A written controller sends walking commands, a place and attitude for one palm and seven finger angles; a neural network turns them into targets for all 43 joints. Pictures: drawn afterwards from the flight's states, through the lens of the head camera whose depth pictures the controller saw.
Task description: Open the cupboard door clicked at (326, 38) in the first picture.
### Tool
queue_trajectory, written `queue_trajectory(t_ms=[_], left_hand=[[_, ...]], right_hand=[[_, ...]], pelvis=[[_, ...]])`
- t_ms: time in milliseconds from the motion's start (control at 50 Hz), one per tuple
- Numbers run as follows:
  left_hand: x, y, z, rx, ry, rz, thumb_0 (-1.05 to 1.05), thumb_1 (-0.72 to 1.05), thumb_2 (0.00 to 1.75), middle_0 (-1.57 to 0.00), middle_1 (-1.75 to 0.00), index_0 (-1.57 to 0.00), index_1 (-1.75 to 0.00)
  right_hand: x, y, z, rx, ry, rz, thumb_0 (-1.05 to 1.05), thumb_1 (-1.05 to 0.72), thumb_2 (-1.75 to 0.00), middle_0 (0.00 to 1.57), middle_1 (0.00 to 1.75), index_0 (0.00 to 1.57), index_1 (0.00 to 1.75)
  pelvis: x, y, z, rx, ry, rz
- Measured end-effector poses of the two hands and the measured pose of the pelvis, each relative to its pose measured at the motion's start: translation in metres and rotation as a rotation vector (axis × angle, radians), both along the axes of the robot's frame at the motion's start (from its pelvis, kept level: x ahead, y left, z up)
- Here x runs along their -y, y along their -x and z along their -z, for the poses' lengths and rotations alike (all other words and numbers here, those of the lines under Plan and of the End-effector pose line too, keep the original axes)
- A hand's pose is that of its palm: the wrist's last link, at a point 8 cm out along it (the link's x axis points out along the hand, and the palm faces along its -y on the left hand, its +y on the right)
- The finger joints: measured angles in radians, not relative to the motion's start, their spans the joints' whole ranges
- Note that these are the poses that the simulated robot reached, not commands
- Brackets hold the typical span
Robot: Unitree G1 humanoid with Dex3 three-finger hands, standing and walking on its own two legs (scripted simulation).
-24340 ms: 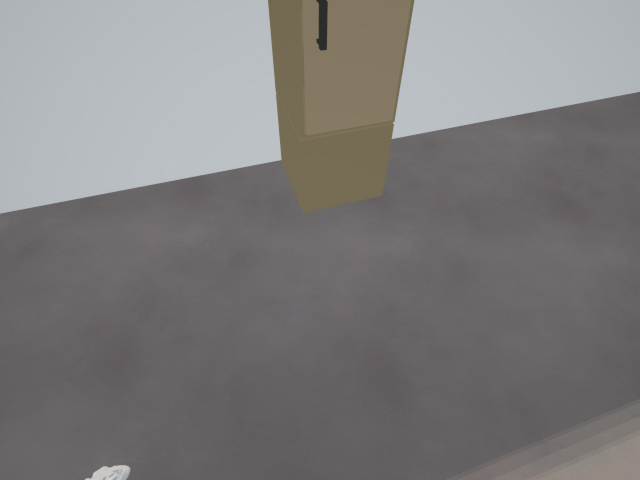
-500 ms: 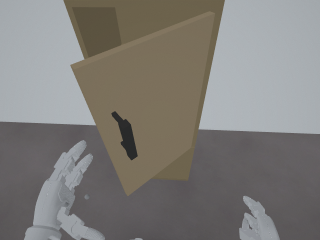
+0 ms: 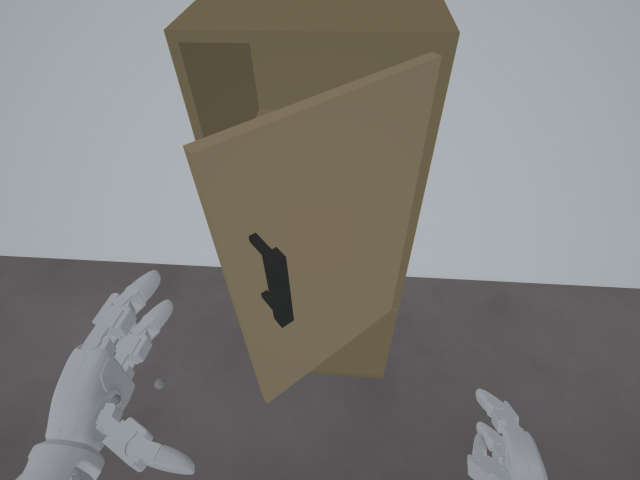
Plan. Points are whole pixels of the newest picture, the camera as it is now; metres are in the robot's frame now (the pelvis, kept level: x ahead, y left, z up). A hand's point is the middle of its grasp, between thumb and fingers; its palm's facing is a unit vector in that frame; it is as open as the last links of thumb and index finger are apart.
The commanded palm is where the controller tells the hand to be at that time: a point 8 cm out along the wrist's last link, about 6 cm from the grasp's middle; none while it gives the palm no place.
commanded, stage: draw the hand back to the body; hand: left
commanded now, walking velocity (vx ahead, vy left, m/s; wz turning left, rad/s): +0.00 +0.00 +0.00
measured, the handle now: (271, 281) +0.34 +0.10 +0.08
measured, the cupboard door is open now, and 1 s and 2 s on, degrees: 43 43 43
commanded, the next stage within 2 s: step back with the hand held close in 1.14 s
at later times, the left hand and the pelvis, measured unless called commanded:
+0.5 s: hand (90, 334) +0.21 +0.24 +0.16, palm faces +0.32 -0.87 -0.37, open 12.2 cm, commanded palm +0.17 +0.29 +0.18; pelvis +0.02 +0.01 +0.04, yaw -2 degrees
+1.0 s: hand (66, 310) +0.22 +0.25 +0.19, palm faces +0.41 -0.83 -0.39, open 7.6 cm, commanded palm +0.17 +0.30 +0.20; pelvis +0.02 +0.00 +0.04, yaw -2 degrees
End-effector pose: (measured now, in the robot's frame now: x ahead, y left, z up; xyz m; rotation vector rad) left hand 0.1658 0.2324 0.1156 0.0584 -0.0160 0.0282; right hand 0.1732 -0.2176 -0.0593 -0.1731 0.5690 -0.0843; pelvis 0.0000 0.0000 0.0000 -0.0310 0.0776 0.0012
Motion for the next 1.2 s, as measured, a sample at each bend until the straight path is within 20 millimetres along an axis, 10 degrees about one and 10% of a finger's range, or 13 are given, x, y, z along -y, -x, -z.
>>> queue_trajectory(t_ms=[800,1200], left_hand=[[-0.068,-0.015,-0.092,0.103,-0.394,-0.393,0.01,0.67,0.80,-0.20,-0.30,-0.20,-0.30],[-0.053,-0.006,-0.090,0.098,-0.381,-0.387,0.02,0.89,0.90,-0.21,-0.30,-0.21,-0.30]], right_hand=[[-0.004,-0.027,-0.022,-0.102,0.025,-0.004,0.02,-0.90,-0.90,0.20,0.30,0.20,0.30],[0.014,-0.013,-0.018,-0.121,0.025,0.021,0.02,-0.90,-0.90,0.20,0.30,0.20,0.30]], pelvis=[[-0.008,-0.026,-0.039,0.132,-0.023,0.039],[0.006,-0.018,-0.040,0.146,-0.023,0.039]])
